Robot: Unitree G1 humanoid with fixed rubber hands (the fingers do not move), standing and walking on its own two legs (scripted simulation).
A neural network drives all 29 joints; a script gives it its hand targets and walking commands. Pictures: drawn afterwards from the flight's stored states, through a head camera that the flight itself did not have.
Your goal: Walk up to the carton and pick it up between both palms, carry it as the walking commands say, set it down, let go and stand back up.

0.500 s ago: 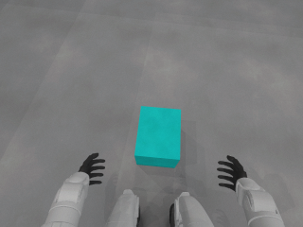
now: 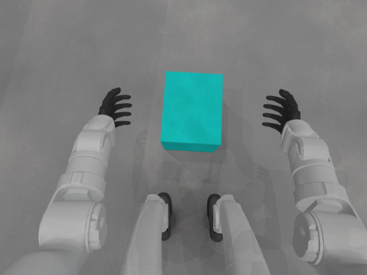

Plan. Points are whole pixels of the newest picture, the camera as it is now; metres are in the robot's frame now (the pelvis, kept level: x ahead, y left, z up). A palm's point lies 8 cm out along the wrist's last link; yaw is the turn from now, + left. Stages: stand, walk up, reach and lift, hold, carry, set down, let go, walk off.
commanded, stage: reach and lift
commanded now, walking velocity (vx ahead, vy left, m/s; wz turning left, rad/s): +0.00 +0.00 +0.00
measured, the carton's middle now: (191, 115) +0.58 -0.02 -0.56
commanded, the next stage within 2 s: none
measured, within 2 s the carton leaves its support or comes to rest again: neither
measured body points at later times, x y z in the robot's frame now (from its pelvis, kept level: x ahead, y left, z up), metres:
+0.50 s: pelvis +0.02 -0.01 -0.01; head +0.35 -0.01 +0.29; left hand +0.58 +0.18 -0.13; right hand +0.55 -0.23 -0.13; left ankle +0.10 +0.11 -0.64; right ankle +0.09 -0.13 -0.64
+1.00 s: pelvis -0.03 -0.01 -0.10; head +0.34 -0.02 +0.14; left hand +0.59 +0.17 -0.23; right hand +0.55 -0.23 -0.22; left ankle +0.10 +0.12 -0.64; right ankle +0.09 -0.13 -0.64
